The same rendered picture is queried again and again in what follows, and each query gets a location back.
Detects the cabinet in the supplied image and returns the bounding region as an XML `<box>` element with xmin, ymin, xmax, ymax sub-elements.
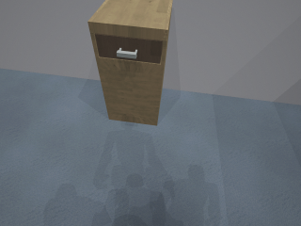
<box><xmin>87</xmin><ymin>0</ymin><xmax>173</xmax><ymax>126</ymax></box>

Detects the handle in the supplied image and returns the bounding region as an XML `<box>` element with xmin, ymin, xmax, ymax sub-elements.
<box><xmin>117</xmin><ymin>48</ymin><xmax>137</xmax><ymax>59</ymax></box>

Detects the drawer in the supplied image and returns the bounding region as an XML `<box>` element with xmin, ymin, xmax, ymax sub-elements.
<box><xmin>95</xmin><ymin>33</ymin><xmax>163</xmax><ymax>64</ymax></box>

